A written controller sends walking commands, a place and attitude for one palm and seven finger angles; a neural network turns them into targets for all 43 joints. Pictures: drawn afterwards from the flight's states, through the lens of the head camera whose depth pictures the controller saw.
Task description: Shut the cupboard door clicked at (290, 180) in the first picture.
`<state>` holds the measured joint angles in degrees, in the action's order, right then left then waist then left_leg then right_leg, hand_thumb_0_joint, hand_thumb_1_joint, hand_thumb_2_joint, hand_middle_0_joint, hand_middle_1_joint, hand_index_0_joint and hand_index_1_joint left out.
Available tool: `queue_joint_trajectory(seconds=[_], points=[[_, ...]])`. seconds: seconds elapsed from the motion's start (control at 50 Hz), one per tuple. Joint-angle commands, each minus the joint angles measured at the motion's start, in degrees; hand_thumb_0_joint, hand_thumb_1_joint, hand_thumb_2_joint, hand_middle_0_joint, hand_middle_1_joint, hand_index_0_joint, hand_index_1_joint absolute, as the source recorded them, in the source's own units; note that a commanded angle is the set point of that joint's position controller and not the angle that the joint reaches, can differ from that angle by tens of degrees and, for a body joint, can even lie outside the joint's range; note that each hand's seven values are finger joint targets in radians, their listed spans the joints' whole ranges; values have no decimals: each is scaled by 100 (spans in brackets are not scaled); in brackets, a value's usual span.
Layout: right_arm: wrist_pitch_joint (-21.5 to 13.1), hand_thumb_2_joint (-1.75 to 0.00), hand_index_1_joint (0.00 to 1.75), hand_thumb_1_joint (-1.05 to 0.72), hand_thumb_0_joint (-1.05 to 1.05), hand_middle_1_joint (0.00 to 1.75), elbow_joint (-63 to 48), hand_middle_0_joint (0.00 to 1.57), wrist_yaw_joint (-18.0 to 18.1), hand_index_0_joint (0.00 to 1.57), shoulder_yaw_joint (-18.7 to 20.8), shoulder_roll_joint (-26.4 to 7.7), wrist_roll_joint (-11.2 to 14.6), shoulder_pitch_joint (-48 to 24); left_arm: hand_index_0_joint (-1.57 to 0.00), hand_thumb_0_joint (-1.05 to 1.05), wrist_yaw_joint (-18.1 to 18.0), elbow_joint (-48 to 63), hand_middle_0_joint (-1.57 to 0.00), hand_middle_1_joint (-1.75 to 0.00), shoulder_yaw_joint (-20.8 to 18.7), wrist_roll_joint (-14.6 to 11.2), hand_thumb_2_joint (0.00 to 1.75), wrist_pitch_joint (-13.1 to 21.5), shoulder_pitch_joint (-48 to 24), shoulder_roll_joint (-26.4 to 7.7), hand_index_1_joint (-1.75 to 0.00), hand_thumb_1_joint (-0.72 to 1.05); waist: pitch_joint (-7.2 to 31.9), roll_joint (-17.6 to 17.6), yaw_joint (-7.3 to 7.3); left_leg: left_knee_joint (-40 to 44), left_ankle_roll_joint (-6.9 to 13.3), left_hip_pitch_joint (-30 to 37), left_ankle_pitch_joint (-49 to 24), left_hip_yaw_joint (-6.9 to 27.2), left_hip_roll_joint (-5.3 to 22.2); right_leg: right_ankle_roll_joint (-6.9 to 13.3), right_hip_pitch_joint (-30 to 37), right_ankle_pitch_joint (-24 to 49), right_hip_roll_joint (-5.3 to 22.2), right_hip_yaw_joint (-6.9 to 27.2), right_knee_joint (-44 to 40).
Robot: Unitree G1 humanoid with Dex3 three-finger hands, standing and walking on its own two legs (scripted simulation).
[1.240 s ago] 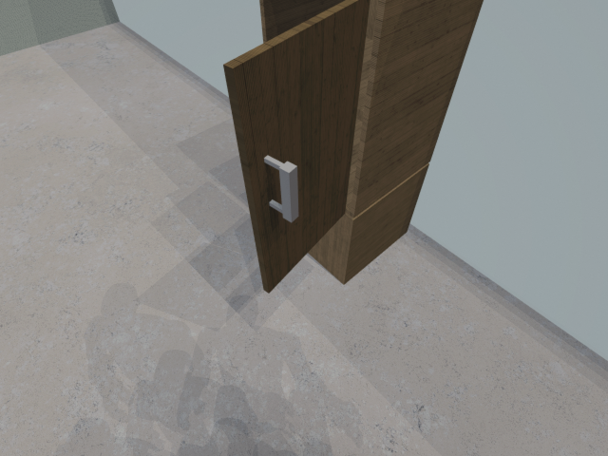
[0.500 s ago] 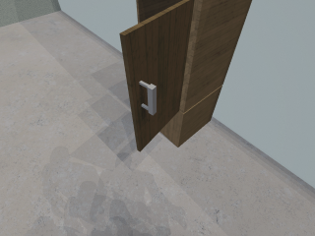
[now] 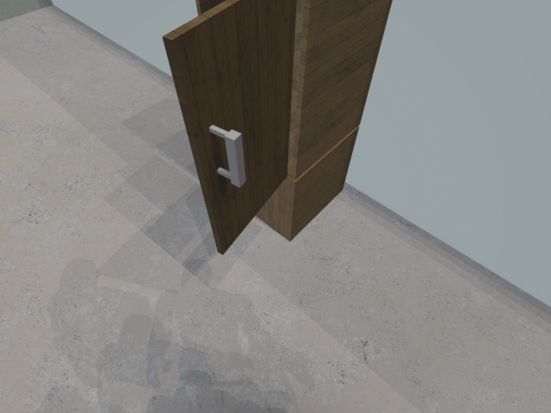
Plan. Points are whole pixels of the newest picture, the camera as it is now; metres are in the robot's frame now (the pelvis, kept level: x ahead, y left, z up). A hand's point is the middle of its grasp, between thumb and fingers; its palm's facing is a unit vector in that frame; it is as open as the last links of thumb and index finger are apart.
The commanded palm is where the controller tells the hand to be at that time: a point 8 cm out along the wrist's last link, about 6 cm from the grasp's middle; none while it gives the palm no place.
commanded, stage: walk around to get in front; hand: left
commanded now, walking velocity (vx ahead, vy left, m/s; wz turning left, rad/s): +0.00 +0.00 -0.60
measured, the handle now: (227, 156) +0.55 +0.14 +0.01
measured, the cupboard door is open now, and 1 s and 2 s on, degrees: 100 100 100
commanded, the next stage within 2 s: none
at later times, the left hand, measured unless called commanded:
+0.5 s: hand out of the picture +0.07 +0.17 -0.15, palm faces -0.17 -0.95 -0.27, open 7.4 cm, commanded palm none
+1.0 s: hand (226, 382) +0.19 +0.10 -0.17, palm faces -0.51 -0.81 -0.29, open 7.4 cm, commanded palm none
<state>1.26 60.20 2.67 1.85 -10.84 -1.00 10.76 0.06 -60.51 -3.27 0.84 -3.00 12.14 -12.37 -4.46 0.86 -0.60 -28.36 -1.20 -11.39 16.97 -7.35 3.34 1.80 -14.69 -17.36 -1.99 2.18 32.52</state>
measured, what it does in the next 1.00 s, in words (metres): steps on the spot, turning right: left foot, then right foot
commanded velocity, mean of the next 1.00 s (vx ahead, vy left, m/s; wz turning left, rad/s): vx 0.00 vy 0.00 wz -0.60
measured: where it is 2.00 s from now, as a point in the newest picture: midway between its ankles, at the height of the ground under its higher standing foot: outside the picture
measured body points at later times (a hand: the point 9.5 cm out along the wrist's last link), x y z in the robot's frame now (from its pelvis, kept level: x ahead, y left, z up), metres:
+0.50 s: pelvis -0.01 -0.03 +0.01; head +0.05 -0.05 +0.45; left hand +0.08 +0.22 -0.13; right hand +0.07 -0.30 -0.13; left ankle +0.01 +0.14 -0.69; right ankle -0.02 -0.10 -0.73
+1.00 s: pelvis -0.01 -0.04 -0.01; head +0.05 -0.08 +0.43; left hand +0.22 +0.14 -0.14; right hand -0.10 -0.31 -0.15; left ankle +0.04 +0.11 -0.68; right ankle -0.05 -0.14 -0.73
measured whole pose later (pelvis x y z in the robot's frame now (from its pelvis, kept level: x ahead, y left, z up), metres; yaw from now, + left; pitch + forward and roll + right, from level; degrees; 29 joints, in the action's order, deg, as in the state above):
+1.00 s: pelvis -0.01 -0.04 -0.01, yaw -33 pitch +2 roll +0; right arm 3.0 52.3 1.8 3.0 -15.9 -0.2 9.5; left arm 0.2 -50.7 -4.1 1.4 -2.2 8.7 -14.5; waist -7.6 -0.2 0.2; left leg -59.3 -4.0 -25.5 30.2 -1.8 4.2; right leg 1.0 -20.9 -16.6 -1.6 2.9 35.8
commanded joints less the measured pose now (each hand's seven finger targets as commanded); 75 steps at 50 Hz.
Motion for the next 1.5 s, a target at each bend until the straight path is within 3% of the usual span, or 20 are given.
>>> queue_joint_trajectory(seconds=[0.0,0.08,0.1,0.16,0.52,0.56,0.58,0.6,0.66,0.74,0.8,0.84,0.88,1.06,1.1,1.12,1.24,1.36,1.4,1.48], points=[[-79,-90,30,-90,0,30,-347,20,83,20,323,-1205,-100,359,-20,0,43,693,-20,-30,-234,29,90,-1,-194,-504,-30,90,234,-1393,110,1108,1134,168,-1841,1460,1982,-52,-789,-1304,235,-163,1788],[-39,-90,30,-90,0,30,-635,20,71,20,337,-1116,-47,-165,-20,0,72,529,-20,-30,-362,66,90,119,713,-696,-30,90,371,-114,-410,-830,306,-738,-1279,284,1006,72,708,1085,523,118,-598],[-17,-90,30,-90,0,30,-836,20,19,20,284,-661,35,-123,-20,0,-28,530,-20,-30,-486,138,90,194,831,-1410,-30,90,422,1852,-369,-2338,-181,-1924,1253,-271,-36,628,1142,2434,2091,2479,-1543],[75,-90,30,-90,0,30,-848,20,2,20,309,-771,23,-416,-20,0,-156,688,-20,-30,-425,48,90,172,431,-1123,-30,90,224,918,-209,-3929,-143,-2240,1271,1010,76,1154,603,2494,1856,2454,-1354],[-83,-90,30,-90,0,30,-1060,20,35,20,247,-672,137,-61,-20,0,-110,1081,-20,-30,-429,43,90,139,17,-1082,-30,90,943,659,160,88,-86,48,-65,917,-259,549,90,2633,849,2423,-704],[-182,-90,30,-90,0,30,-1081,20,87,20,367,-1459,-9,205,-20,0,-11,1278,-20,-30,-313,-49,90,126,44,-571,-30,90,914,-1522,224,1287,652,1543,-644,2841,1709,-118,-1950,-421,-365,1038,639],[-143,-90,30,-90,0,30,-1163,20,110,20,378,-1629,-60,292,-20,0,50,1439,-20,-30,-316,11,90,165,-201,-693,-30,90,643,-1565,277,1419,1294,860,-1304,3380,2664,-352,-2045,-1829,-257,196,2111],[-170,-90,30,-90,0,30,-1228,20,110,20,343,-1577,-114,243,-20,0,116,1513,-20,-30,-365,82,90,173,-346,-798,-30,90,470,-845,239,1280,1488,273,-1940,3179,2567,-415,-1955,-1656,-8,202,3010],[-181,-90,30,-90,0,30,-1321,20,89,20,229,-1157,-133,-137,-20,0,179,1319,-20,-30,-342,29,90,98,-221,-618,-30,90,598,-1439,-53,565,955,408,-3742,1359,1507,-484,-1857,-1233,183,-54,3259],[-124,-90,30,-90,0,30,-1229,20,45,20,328,-1382,-131,217,-20,0,260,1423,-20,-30,-243,28,90,108,-462,-528,-30,90,656,-1336,158,156,633,409,-3482,754,1320,-393,-828,-832,33,-766,1318],[-63,-90,30,-90,0,30,-1273,20,-17,20,374,-1482,-55,62,-20,0,259,1228,-20,-30,-307,3,90,136,113,-734,-30,90,636,-913,-178,-634,273,-502,-2234,494,1167,-206,673,572,48,-788,-168],[-41,-90,30,-90,0,30,-1671,20,-88,20,216,-793,61,-196,-20,0,77,1081,-20,-30,-515,64,90,243,797,-1862,-30,90,942,1764,-512,-3360,-316,-2312,2108,31,-52,957,1670,3846,2515,2588,-1249],[-9,-90,30,-90,0,30,-1577,20,-38,20,231,-915,72,-313,-20,0,-37,1173,-20,-30,-489,58,90,166,428,-1683,-30,90,897,1404,-364,-3955,-225,-2393,1855,839,197,1296,1017,2420,2049,2502,-1087],[-66,-90,30,-90,0,30,-1078,20,-64,20,169,-718,89,672,-20,0,-40,1358,-20,-30,-344,38,90,85,-522,-1268,-30,90,844,768,318,-374,-181,-36,0,456,-194,550,-492,1462,1017,1711,-693],[-181,-90,30,-90,0,30,-1041,20,-7,20,310,-1586,-65,932,-20,0,40,1550,-20,-30,-214,-62,90,20,-421,-613,-30,90,707,-1709,370,1387,527,875,187,2705,1780,-140,-2066,-936,-197,544,1002],[-184,-90,30,-90,0,30,-1159,20,45,20,338,-1815,-104,957,-20,0,97,1663,-20,-30,-230,-21,90,60,-629,-757,-30,90,594,-1635,417,1655,1137,229,-121,3382,2662,-310,-1971,-1825,-101,38,2377],[-201,-90,30,-90,0,30,-1186,20,28,20,238,-1277,-135,453,-20,0,268,1464,-20,-30,-205,28,90,50,-677,-432,-30,90,594,-1467,148,551,683,390,-3062,593,1408,-467,-1385,-1052,267,-607,2195],[-118,-90,30,-90,0,30,-1071,20,-81,20,362,-1423,-44,671,-20,0,214,1331,-20,-30,-238,11,90,165,-270,-648,-30,90,792,-1119,38,-489,191,-1,-2619,135,1400,-158,547,659,165,-817,-599],[-72,-90,30,-90,0,30,-1531,20,-110,20,208,-756,63,98,-20,0,48,1037,-20,-30,-463,54,90,228,613,-1752,-30,90,978,1715,-459,-2883,-382,-2291,2105,-246,160,904,1918,4417,2501,2012,-1137],[25,-90,30,-90,0,30,-1325,20,-45,20,226,-840,53,-89,-20,0,-132,1219,-20,-30,-364,15,90,192,-95,-1158,-30,90,809,1185,-90,-3650,-396,-2305,1130,727,326,986,1227,4033,1648,1279,-817]])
